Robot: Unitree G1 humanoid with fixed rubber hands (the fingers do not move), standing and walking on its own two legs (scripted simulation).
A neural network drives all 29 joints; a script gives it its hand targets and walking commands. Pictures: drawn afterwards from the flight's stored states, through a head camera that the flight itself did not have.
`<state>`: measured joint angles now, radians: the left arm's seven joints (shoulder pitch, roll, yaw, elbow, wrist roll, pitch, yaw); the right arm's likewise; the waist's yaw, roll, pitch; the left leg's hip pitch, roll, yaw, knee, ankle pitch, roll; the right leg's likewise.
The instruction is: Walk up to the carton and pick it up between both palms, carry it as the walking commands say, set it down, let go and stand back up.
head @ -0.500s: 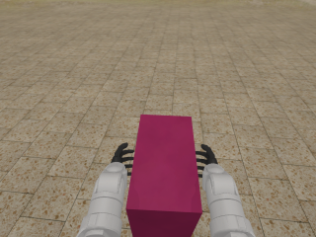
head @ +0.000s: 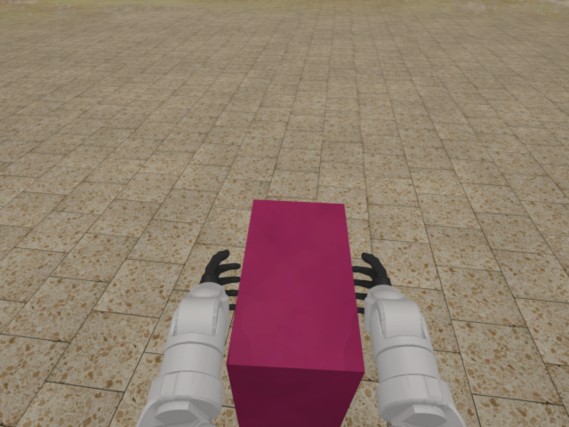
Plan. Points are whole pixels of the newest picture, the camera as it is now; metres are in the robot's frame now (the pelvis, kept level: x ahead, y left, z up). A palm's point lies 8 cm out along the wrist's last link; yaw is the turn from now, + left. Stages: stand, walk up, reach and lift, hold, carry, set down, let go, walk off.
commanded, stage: reach and lift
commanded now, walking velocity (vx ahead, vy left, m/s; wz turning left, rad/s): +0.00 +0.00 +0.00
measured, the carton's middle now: (293, 311) +0.35 +0.00 -0.03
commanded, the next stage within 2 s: hold in 0.82 s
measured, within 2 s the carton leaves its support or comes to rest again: neither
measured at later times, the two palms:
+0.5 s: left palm (203, 296) +0.31 +0.13 +0.06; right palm (372, 297) +0.32 -0.12 +0.06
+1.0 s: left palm (202, 305) +0.30 +0.13 +0.06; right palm (376, 306) +0.30 -0.12 +0.06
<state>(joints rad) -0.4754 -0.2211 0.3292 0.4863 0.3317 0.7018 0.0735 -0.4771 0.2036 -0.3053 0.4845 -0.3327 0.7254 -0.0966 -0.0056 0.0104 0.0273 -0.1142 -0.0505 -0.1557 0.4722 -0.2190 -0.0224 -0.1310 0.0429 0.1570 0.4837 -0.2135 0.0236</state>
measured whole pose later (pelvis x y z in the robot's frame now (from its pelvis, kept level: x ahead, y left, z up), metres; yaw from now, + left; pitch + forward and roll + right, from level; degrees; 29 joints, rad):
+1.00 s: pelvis +0.00 +0.00 +0.00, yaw +0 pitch -9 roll +0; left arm -0.41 -0.20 0.24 0.44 0.30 0.76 0.08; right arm -0.40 0.20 -0.24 0.43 -0.32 0.78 -0.09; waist 0.00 0.01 0.00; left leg -0.11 -0.05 -0.15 0.48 -0.22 -0.01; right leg -0.11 0.03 0.14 0.47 -0.21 0.03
